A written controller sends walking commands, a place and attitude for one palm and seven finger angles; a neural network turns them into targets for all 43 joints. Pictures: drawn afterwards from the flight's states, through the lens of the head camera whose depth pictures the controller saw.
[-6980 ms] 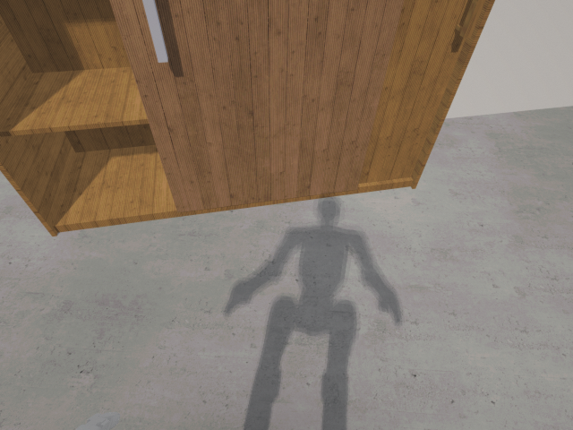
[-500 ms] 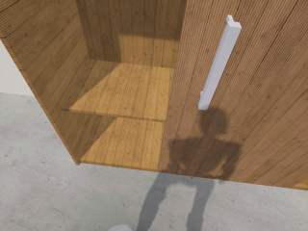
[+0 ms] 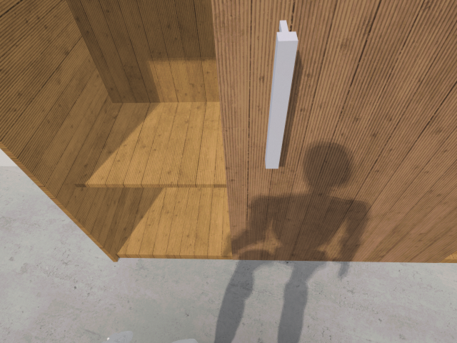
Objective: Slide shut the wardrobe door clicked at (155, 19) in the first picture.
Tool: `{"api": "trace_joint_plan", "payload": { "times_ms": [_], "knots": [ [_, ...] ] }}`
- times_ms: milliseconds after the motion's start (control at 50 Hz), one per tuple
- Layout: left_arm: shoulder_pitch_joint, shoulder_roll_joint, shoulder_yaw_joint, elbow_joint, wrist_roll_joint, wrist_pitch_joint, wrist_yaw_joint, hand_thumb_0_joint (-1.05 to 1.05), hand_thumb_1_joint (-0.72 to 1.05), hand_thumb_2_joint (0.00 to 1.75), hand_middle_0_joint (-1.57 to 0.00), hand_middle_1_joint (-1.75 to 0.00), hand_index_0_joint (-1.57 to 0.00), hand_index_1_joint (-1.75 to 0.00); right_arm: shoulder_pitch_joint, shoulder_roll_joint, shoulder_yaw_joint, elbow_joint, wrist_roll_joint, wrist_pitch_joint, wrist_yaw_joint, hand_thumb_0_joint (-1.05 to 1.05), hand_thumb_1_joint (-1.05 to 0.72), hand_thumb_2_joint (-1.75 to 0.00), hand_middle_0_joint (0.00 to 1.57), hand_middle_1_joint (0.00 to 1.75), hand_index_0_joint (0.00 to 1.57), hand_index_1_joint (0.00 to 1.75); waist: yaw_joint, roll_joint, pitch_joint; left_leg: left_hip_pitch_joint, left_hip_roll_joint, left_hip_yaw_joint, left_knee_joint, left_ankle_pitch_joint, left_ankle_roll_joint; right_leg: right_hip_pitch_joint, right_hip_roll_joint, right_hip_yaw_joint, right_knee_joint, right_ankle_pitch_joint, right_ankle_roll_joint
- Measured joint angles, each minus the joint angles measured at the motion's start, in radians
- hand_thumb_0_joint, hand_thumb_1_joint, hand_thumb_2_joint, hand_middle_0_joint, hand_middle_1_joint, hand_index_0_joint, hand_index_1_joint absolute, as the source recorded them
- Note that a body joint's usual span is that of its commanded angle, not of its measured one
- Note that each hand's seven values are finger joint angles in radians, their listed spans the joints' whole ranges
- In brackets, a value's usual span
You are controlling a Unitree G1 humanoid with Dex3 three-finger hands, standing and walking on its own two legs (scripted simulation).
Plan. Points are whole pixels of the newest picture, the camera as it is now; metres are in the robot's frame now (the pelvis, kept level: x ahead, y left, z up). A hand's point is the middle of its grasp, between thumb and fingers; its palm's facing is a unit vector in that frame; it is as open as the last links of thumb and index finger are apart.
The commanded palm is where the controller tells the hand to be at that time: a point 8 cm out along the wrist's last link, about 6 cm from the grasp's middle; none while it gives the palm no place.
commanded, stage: come to a stop and stand still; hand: right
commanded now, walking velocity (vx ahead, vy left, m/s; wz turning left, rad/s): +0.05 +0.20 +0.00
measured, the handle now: (276, 105) +0.49 -0.07 +0.15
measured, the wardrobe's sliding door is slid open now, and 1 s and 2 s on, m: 0.53 0.53 0.53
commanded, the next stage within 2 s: look again from close up in 1.78 s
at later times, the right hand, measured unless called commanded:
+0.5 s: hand out of the picture +0.00 -0.14 -0.16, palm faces -0.01 +0.98 -0.22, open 7.4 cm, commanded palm none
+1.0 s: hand out of the picture -0.03 -0.07 -0.17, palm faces +0.08 +0.99 -0.15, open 7.4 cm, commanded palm none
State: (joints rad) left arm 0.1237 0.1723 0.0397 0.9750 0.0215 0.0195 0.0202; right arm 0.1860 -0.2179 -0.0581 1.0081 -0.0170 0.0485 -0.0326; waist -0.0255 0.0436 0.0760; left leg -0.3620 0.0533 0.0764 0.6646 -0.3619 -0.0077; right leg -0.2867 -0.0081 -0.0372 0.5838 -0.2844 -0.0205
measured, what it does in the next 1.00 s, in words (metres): steps on the spot: left foot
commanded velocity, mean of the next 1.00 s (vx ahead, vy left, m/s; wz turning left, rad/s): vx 0.01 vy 0.03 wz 0.00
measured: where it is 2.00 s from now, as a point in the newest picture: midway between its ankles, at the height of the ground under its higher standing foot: outside the picture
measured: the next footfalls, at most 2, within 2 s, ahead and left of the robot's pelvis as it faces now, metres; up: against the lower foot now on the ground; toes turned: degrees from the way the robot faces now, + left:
left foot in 0.42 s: -0.03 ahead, +0.14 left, +0.00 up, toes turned +3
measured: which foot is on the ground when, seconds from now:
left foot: up 0.00-0.40, down 0.42-1.00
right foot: down 0.00-1.00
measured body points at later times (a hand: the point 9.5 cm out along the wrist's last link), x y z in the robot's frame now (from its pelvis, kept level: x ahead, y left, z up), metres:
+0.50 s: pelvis -0.01 +0.03 +0.01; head -0.01 +0.05 +0.46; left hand -0.06 +0.25 -0.16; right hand +0.00 -0.20 -0.14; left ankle -0.07 +0.14 -0.73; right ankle +0.02 -0.10 -0.73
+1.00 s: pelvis +0.01 +0.07 +0.01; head +0.02 +0.08 +0.46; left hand +0.01 +0.29 -0.16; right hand -0.03 -0.12 -0.15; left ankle -0.07 +0.14 -0.73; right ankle +0.02 -0.10 -0.73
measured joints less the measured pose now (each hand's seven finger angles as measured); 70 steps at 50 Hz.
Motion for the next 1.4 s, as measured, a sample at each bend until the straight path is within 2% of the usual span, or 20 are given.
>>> {"api": "trace_joint_plan", "payload": {
  "times_ms": [40, 80, 160, 240, 340, 420, 480, 600, 720, 840, 960, 1100, 1400],
  "knots": [
    [0.013, -0.018, -0.015, 0.006, 0.005, -0.001, 0.008, 0.00, 0.91, 0.90, -0.20, -0.30, -0.19, -0.30, 0.008, -0.012, -0.004, 0.006, -0.001, 0.010, 0.003, 0.00, -0.91, -0.90, 0.20, 0.30, 0.20, 0.30, -0.002, 0.010, -0.007, -0.037, -0.035, -0.061, 0.142, -0.066, -0.001, 0.012, 0.000, -0.003, -0.035, 0.016, -0.012],
    [0.025, -0.033, -0.026, 0.018, 0.006, -0.001, 0.013, 0.00, 0.91, 0.90, -0.20, -0.30, -0.20, -0.30, 0.025, -0.021, -0.008, 0.015, -0.002, 0.006, 0.011, 0.00, -0.91, -0.90, 0.20, 0.30, 0.19, 0.30, -0.005, 0.014, -0.019, -0.059, -0.057, -0.094, 0.259, -0.051, -0.009, 0.027, -0.002, -0.006, -0.088, 0.046, -0.015],
    [0.049, -0.040, -0.026, 0.035, 0.000, -0.012, 0.026, 0.00, 0.92, 0.90, -0.20, -0.30, -0.20, -0.30, 0.074, -0.027, -0.010, 0.044, -0.002, 0.005, 0.020, 0.00, -0.91, -0.90, 0.19, 0.30, 0.19, 0.30, 0.001, 0.016, -0.046, -0.041, -0.059, -0.115, 0.333, -0.012, -0.032, 0.052, -0.002, -0.020, -0.175, 0.093, -0.019],
    [0.076, -0.034, -0.021, 0.054, 0.001, -0.018, 0.029, 0.00, 0.92, 0.90, -0.20, -0.30, -0.20, -0.30, 0.103, -0.020, -0.003, 0.074, -0.001, 0.016, 0.023, 0.00, -0.91, -0.90, 0.19, 0.30, 0.19, 0.30, 0.018, 0.006, -0.055, 0.027, -0.040, -0.104, 0.245, -0.043, -0.039, 0.062, -0.006, -0.029, -0.213, 0.115, -0.018],
    [0.115, -0.019, -0.011, 0.094, 0.004, -0.010, 0.023, 0.00, 0.91, 0.90, -0.20, -0.30, -0.20, -0.30, 0.096, 0.004, 0.016, 0.096, 0.004, 0.014, 0.021, 0.00, -0.91, -0.90, 0.19, 0.30, 0.19, 0.30, 0.044, -0.016, -0.055, 0.122, -0.026, -0.078, 0.032, -0.085, -0.021, 0.055, -0.010, -0.028, -0.215, 0.124, -0.005],
    [0.158, -0.014, -0.007, 0.136, -0.005, -0.003, 0.017, 0.00, 0.91, 0.90, -0.20, -0.30, -0.20, -0.30, 0.084, 0.025, 0.032, 0.103, 0.007, -0.020, 0.013, 0.00, -0.91, -0.90, 0.19, 0.30, 0.19, 0.30, 0.047, -0.016, -0.060, 0.219, -0.013, -0.070, -0.228, 0.051, 0.001, 0.030, 0.004, -0.035, -0.164, 0.105, 0.019],
    [0.185, -0.002, -0.012, 0.173, -0.007, 0.005, 0.013, 0.00, 0.91, 0.90, -0.20, -0.30, -0.20, -0.30, 0.077, 0.067, 0.050, 0.126, 0.012, -0.039, 0.008, 0.00, -0.91, -0.90, 0.19, 0.30, 0.19, 0.30, 0.058, -0.070, -0.065, 0.244, -0.040, -0.051, -0.237, 0.050, 0.017, 0.049, -0.021, -0.013, -0.164, 0.106, 0.039],
    [0.226, -0.031, -0.033, 0.209, -0.004, 0.000, 0.011, 0.00, 0.91, 0.90, -0.20, -0.30, -0.20, -0.30, 0.093, 0.088, 0.059, 0.147, 0.019, -0.052, -0.003, 0.01, -0.93, -0.90, 0.20, 0.30, 0.20, 0.30, 0.066, -0.082, -0.076, 0.279, -0.070, -0.038, -0.259, 0.050, 0.046, 0.087, -0.047, 0.003, -0.199, 0.115, 0.069],
    [0.230, -0.056, -0.041, 0.218, -0.005, -0.001, 0.016, 0.00, 0.91, 0.90, -0.20, -0.30, -0.20, -0.30, 0.116, 0.108, 0.058, 0.145, 0.022, -0.060, -0.007, 0.01, -0.93, -0.90, 0.20, 0.30, 0.20, 0.30, 0.057, -0.083, -0.066, 0.296, -0.095, -0.023, -0.271, 0.046, 0.069, 0.091, -0.069, 0.021, -0.191, 0.105, 0.090],
    [0.203, -0.054, -0.039, 0.208, -0.007, -0.002, 0.026, 0.00, 0.91, 0.90, -0.20, -0.30, -0.20, -0.30, 0.142, 0.136, 0.057, 0.150, 0.021, -0.061, -0.011, 0.00, -0.91, -0.90, 0.20, 0.30, 0.20, 0.30, 0.042, -0.076, -0.056, 0.309, -0.108, -0.014, -0.272, 0.035, 0.079, 0.091, -0.080, 0.032, -0.171, 0.086, 0.095],
    [0.160, -0.041, -0.036, 0.190, -0.010, -0.004, 0.037, 0.00, 0.91, 0.90, -0.20, -0.30, -0.20, -0.30, 0.161, 0.152, 0.056, 0.159, 0.018, -0.059, -0.014, 0.00, -0.91, -0.90, 0.20, 0.30, 0.20, 0.30, 0.026, -0.062, -0.050, 0.324, -0.110, -0.011, -0.271, 0.023, 0.079, 0.096, -0.083, 0.035, -0.151, 0.065, 0.094],
    [0.117, -0.021, -0.033, 0.171, -0.010, -0.005, 0.044, 0.01, 0.92, 0.90, -0.20, -0.30, -0.20, -0.30, 0.170, 0.143, 0.054, 0.163, 0.016, -0.056, -0.013, 0.00, -0.91, -0.90, 0.20, 0.30, 0.20, 0.30, 0.012, -0.048, -0.047, 0.339, -0.101, -0.016, -0.272, 0.015, 0.070, 0.108, -0.075, 0.030, -0.143, 0.050, 0.096],
    [0.113, -0.016, -0.043, 0.164, -0.008, -0.015, 0.036, 0.01, 0.93, 0.90, -0.20, -0.30, -0.20, -0.30, 0.130, 0.078, 0.050, 0.144, 0.016, -0.056, -0.009, 0.00, -0.91, -0.90, 0.19, 0.30, 0.19, 0.30, 0.017, -0.037, -0.049, 0.351, -0.060, -0.036, -0.291, 0.025, 0.035, 0.129, -0.037, 0.003, -0.171, 0.057, 0.062]
  ]
}}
